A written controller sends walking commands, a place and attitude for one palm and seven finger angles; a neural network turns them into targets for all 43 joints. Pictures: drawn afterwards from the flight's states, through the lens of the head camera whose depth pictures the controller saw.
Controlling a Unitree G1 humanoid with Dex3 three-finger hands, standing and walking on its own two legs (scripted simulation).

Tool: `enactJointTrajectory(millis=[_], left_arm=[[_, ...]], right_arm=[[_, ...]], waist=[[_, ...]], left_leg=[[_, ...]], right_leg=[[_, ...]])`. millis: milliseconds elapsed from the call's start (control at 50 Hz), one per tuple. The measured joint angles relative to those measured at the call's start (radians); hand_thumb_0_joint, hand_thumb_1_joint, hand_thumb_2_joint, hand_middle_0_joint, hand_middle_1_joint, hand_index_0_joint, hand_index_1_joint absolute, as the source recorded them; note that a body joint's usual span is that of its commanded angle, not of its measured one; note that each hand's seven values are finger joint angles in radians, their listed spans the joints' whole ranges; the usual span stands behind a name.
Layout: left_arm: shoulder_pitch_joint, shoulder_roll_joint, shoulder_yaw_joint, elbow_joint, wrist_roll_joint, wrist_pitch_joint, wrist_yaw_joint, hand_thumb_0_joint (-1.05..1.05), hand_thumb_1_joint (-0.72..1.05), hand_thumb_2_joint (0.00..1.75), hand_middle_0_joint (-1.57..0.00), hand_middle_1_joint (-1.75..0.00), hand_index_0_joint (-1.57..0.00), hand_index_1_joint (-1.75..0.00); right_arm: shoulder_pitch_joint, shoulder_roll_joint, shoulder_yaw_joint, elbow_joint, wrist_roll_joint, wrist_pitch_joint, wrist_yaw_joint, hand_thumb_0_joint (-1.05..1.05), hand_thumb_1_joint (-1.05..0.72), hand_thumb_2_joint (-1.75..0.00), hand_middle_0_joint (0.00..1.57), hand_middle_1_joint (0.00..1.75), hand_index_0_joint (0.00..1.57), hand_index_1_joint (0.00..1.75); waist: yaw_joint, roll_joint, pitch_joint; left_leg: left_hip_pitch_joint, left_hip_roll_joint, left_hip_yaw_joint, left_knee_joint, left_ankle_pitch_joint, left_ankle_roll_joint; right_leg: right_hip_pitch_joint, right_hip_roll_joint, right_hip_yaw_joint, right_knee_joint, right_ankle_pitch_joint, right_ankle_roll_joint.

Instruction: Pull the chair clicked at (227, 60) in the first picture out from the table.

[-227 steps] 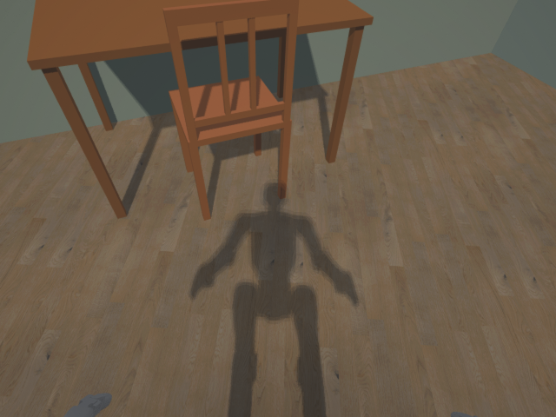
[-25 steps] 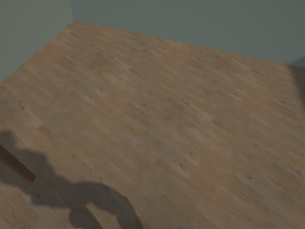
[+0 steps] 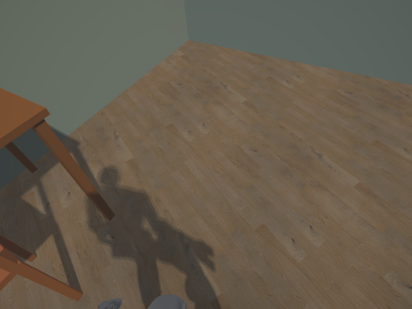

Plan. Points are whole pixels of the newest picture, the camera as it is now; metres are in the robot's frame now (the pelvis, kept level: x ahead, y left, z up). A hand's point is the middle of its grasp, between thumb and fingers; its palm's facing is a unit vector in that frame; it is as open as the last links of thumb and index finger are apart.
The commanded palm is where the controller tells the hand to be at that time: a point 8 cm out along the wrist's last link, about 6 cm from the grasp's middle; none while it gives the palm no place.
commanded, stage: turn to face it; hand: left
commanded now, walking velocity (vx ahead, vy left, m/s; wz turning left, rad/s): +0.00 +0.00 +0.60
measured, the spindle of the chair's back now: out of the picture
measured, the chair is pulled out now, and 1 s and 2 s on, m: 0.00 0.00 0.00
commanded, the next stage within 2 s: take the last steps up to it in 1.70 s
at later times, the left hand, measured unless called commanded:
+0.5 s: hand out of the picture -0.07 +0.29 -0.18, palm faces +0.37 -0.90 -0.24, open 7.4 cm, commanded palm none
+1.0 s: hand out of the picture -0.05 +0.23 -0.13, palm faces +0.54 -0.79 -0.29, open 7.4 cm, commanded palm none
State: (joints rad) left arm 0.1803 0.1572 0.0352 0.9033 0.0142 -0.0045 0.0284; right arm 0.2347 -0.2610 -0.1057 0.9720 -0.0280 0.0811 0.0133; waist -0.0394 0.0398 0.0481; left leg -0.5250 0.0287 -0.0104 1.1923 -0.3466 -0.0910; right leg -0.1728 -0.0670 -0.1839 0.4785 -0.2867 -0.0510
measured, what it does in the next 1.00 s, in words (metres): steps on the spot, turning left: left foot, then right foot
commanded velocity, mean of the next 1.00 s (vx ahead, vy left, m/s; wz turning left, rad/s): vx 0.00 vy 0.00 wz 0.60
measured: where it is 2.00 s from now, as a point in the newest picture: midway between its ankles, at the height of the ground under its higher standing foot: outside the picture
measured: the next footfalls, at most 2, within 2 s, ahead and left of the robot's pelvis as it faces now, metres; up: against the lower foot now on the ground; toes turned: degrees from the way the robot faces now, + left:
left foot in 0.30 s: -0.02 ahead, +0.15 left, +0.00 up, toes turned +18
right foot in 0.84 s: +0.04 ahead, -0.07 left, +0.00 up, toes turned +28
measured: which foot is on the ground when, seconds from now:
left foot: up 0.00-0.28, down 0.30-0.84, up 0.86-1.00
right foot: down 0.00-0.30, up 0.32-0.82, down 0.84-1.00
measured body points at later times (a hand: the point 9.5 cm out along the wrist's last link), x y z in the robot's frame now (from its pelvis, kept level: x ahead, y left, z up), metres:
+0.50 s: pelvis -0.04 +0.06 +0.00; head -0.02 +0.10 +0.44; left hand -0.09 +0.33 -0.16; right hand +0.16 -0.14 -0.12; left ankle -0.05 +0.14 -0.74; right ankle -0.01 -0.11 -0.65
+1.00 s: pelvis -0.04 +0.00 +0.00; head -0.01 -0.03 +0.45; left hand -0.08 +0.27 -0.11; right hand +0.12 -0.22 -0.17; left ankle -0.13 +0.12 -0.65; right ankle +0.00 -0.09 -0.74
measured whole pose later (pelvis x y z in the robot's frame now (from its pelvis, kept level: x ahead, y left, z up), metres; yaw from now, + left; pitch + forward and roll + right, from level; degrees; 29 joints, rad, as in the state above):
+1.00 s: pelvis -0.04 +0.00 +0.00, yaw +35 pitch -1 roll +2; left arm 0.16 0.17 0.03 0.86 0.01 0.02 0.02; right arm 0.28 -0.27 -0.11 0.96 -0.03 0.09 0.02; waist -0.06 0.05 0.04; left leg -0.52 -0.04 -0.05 1.14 -0.37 -0.06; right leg -0.18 -0.06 -0.11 0.49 -0.28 -0.02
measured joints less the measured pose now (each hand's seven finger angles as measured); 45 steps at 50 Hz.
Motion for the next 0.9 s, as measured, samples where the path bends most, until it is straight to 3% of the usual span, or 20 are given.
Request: enactJointTrajectory(millis=[160,260,300,320,380,440,500,600,700,780,840,900], left_arm=[[0.093,0.026,0.005,0.030,0.015,0.016,-0.005,0.00,0.90,0.90,-0.20,-0.30,-0.20,-0.30],[0.126,0.073,0.023,0.052,0.020,0.031,-0.010,0.00,0.90,0.90,-0.20,-0.30,-0.20,-0.30],[0.139,0.094,0.031,0.057,0.015,0.037,-0.013,0.00,0.90,0.90,-0.20,-0.30,-0.20,-0.30],[0.142,0.105,0.037,0.059,0.011,0.043,-0.015,0.00,0.90,0.90,-0.20,-0.30,-0.20,-0.30],[0.118,0.130,0.047,0.067,0.010,0.075,-0.014,0.01,0.90,0.90,-0.20,-0.30,-0.20,-0.30],[0.087,0.130,0.053,0.063,0.010,0.080,-0.018,0.01,0.91,0.90,-0.20,-0.30,-0.20,-0.30],[0.053,0.125,0.052,0.043,0.009,0.068,-0.024,0.01,0.91,0.90,-0.20,-0.30,-0.20,-0.30],[0.000,0.111,0.048,0.014,0.008,0.059,-0.021,0.00,0.91,0.90,-0.20,-0.30,-0.20,-0.30],[-0.050,0.094,0.043,-0.009,0.002,0.061,-0.015,0.00,0.91,0.90,-0.20,-0.30,-0.20,-0.30],[-0.082,0.074,0.033,-0.034,-0.006,0.052,-0.011,0.00,0.91,0.90,-0.20,-0.30,-0.20,-0.30],[-0.087,0.061,0.022,-0.054,-0.011,0.035,-0.010,0.00,0.90,0.90,-0.20,-0.30,-0.20,-0.30],[-0.074,0.034,0.004,-0.057,-0.001,0.023,-0.006,0.00,0.90,0.90,-0.20,-0.30,-0.20,-0.30]], right_arm=[[-0.103,-0.027,0.010,-0.032,0.003,0.014,0.004,0.01,-0.91,-0.90,0.19,0.30,0.20,0.30],[-0.156,-0.013,0.030,-0.069,0.011,-0.004,0.009,0.01,-0.91,-0.90,0.19,0.30,0.20,0.30],[-0.162,-0.008,0.039,-0.087,0.011,-0.019,0.012,0.01,-0.91,-0.90,0.19,0.30,0.20,0.30],[-0.164,-0.004,0.040,-0.094,0.009,-0.031,0.013,0.01,-0.91,-0.90,0.19,0.30,0.20,0.30],[-0.165,0.020,0.055,-0.099,0.010,-0.050,0.009,0.00,-0.91,-0.90,0.19,0.30,0.20,0.30],[-0.144,0.038,0.065,-0.094,0.008,-0.052,-0.002,0.00,-0.90,-0.90,0.20,0.30,0.20,0.30],[-0.120,0.051,0.071,-0.084,0.010,-0.051,-0.005,0.00,-0.90,-0.90,0.20,0.30,0.20,0.30],[-0.072,0.066,0.069,-0.070,0.010,-0.049,-0.005,0.00,-0.90,-0.89,0.20,0.30,0.20,0.30],[-0.024,0.065,0.055,-0.057,0.003,-0.044,-0.006,0.01,-0.90,-0.89,0.20,0.30,0.21,0.30],[0.007,0.050,0.041,-0.042,-0.001,-0.034,-0.008,0.01,-0.90,-0.89,0.20,0.30,0.20,0.30],[0.030,0.035,0.028,-0.034,0.004,-0.024,-0.008,0.01,-0.90,-0.90,0.20,0.30,0.20,0.30],[0.041,0.012,0.010,-0.021,0.008,-0.008,-0.008,0.01,-0.90,-0.90,0.20,0.30,0.20,0.30]], waist=[[0.056,-0.032,0.039],[0.089,-0.067,0.056],[0.094,-0.076,0.048],[0.093,-0.084,0.045],[0.106,-0.105,0.054],[0.095,-0.091,0.044],[0.082,-0.081,0.036],[0.056,-0.073,0.020],[0.018,-0.056,0.013],[-0.009,-0.029,0.015],[-0.017,-0.014,0.008],[-0.022,0.026,0.008]], left_leg=[[0.076,0.029,0.037,-0.168,-0.059,-0.002],[0.172,0.020,0.096,-0.398,-0.078,0.024],[0.238,0.013,0.117,-0.551,0.010,0.038],[0.247,0.001,0.114,-0.585,0.018,0.070],[0.232,-0.022,0.098,-0.556,0.009,0.132],[0.252,-0.028,0.064,-0.615,0.048,0.140],[0.275,-0.044,0.032,-0.684,0.096,0.147],[0.283,-0.071,-0.012,-0.741,0.142,0.152],[0.258,-0.094,-0.059,-0.741,0.161,0.145],[0.223,-0.107,-0.103,-0.716,0.167,0.127],[0.185,-0.127,-0.134,-0.673,0.160,0.104],[0.106,-0.124,-0.124,-0.449,-0.031,0.069]], right_leg=[[-0.018,-0.052,-0.090,0.039,-0.012,0.011],[-0.055,-0.094,-0.144,0.096,-0.029,0.037],[-0.080,-0.117,-0.168,0.153,-0.054,0.056],[-0.108,-0.131,-0.155,0.211,-0.077,0.073],[-0.216,-0.101,0.001,0.466,-0.236,0.118],[-0.290,-0.066,0.086,0.623,-0.179,0.138],[-0.322,-0.054,0.137,0.662,-0.101,0.152],[-0.316,-0.040,0.181,0.613,-0.061,0.167],[-0.261,-0.009,0.192,0.477,-0.115,0.165],[-0.187,0.032,0.192,0.304,-0.140,0.147],[-0.091,0.053,0.184,0.089,-0.052,0.128],[-0.066,0.057,0.136,0.063,-0.014,0.048]])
